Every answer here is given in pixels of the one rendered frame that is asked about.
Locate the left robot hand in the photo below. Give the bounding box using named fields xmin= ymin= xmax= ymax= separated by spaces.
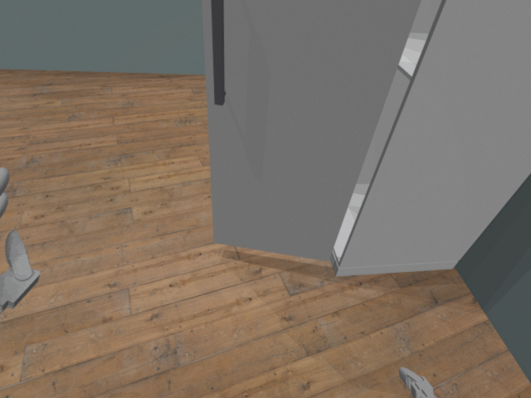
xmin=0 ymin=167 xmax=40 ymax=314

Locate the right robot hand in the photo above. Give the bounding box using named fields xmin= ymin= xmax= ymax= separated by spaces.
xmin=399 ymin=367 xmax=436 ymax=398

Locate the fridge door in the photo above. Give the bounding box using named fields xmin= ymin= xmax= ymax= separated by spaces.
xmin=202 ymin=0 xmax=421 ymax=261

